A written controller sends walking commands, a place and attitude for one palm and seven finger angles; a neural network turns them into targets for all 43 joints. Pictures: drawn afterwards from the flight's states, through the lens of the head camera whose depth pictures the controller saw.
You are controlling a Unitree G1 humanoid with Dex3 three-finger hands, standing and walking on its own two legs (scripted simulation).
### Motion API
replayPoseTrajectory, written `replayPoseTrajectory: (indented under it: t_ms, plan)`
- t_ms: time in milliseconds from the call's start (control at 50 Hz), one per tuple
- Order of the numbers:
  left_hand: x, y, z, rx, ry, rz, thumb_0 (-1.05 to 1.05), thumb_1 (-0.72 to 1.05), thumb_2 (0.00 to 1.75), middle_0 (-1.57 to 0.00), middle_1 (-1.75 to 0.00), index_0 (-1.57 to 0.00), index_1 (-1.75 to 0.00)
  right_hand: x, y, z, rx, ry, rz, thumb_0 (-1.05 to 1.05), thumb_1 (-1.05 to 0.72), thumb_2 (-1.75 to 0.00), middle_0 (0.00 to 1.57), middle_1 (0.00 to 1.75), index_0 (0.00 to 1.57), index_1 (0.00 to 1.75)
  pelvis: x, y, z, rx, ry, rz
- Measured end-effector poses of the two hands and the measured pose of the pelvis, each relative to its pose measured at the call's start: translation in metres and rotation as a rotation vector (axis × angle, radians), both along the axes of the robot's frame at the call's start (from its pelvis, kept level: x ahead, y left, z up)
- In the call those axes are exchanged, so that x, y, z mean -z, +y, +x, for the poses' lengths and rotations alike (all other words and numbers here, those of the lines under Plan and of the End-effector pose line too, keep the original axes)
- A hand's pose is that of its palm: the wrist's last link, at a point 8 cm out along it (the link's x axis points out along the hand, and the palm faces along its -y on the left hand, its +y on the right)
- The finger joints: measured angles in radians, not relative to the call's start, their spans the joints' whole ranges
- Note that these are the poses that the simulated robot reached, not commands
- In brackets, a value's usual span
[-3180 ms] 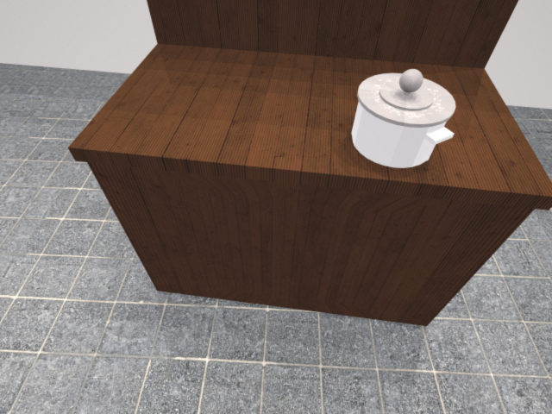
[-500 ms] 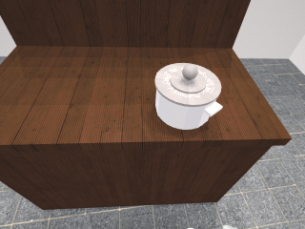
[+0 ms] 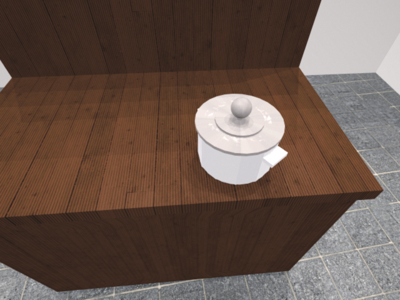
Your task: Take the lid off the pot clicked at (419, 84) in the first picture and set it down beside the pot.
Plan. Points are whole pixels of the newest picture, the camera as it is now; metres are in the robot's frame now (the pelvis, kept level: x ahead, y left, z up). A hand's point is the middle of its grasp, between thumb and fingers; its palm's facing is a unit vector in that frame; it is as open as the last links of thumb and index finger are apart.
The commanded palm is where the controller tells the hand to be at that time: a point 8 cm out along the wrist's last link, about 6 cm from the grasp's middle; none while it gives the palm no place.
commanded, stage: come to a stop and stand still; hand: left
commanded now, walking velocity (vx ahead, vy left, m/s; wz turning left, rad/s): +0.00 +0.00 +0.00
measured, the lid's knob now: (241, 107) +0.47 -0.06 +0.15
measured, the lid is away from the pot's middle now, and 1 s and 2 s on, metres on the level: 0.00 0.00 0.00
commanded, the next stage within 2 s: look again from close up in 0.64 s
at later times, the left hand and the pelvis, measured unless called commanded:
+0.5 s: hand out of the picture +0.05 +0.15 -0.16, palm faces +0.03 -0.97 -0.23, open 7.3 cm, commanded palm none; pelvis +0.02 -0.03 +0.00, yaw +0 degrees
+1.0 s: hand out of the picture +0.01 +0.15 -0.17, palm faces +0.04 -0.98 -0.21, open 7.4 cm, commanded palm none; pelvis +0.02 -0.03 +0.01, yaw -1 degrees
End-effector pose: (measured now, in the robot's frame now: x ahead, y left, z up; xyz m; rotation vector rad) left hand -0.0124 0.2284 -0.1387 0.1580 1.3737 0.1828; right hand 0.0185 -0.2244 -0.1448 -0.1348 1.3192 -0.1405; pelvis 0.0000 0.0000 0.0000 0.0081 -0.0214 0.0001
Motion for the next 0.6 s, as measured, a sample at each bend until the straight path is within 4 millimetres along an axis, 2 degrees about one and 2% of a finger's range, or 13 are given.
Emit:
replayPoseTrajectory:
  t_ms: [140,280,420,600]
  plan:
    - [-0.003,-0.014,0.037,0.018,-0.045,0.004,0.01,0.91,0.90,-0.20,-0.30,-0.20,-0.30,0.003,-0.003,-0.003,0.023,0.042,0.022,0.01,-0.91,-0.90,0.19,0.30,0.20,0.29,-0.002,-0.011,0.011,0.001,0.001,0.003]
    - [-0.007,-0.021,0.058,0.029,-0.071,0.019,0.01,0.92,0.90,-0.20,-0.30,-0.21,-0.30,0.005,-0.010,-0.001,0.035,0.055,0.034,0.01,-0.91,-0.90,0.19,0.30,0.20,0.29,-0.003,-0.022,0.018,0.005,0.003,0.004]
    - [-0.007,-0.027,0.063,0.031,-0.073,0.019,0.01,0.92,0.90,-0.20,-0.30,-0.21,-0.30,0.004,-0.017,0.001,0.039,0.057,0.034,0.01,-0.91,-0.90,0.19,0.30,0.20,0.29,-0.004,-0.028,0.020,0.008,0.004,0.004]
    - [-0.006,-0.032,0.051,0.018,-0.049,0.009,0.01,0.91,0.90,-0.20,-0.30,-0.21,-0.30,0.001,-0.020,-0.005,0.038,0.070,0.031,0.01,-0.91,-0.90,0.19,0.30,0.20,0.29,-0.005,-0.032,0.020,0.007,0.002,0.002]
